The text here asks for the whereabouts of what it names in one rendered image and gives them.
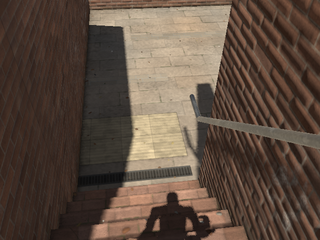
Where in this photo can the stairs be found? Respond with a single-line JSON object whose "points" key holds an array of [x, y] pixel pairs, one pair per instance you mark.
{"points": [[165, 211]]}

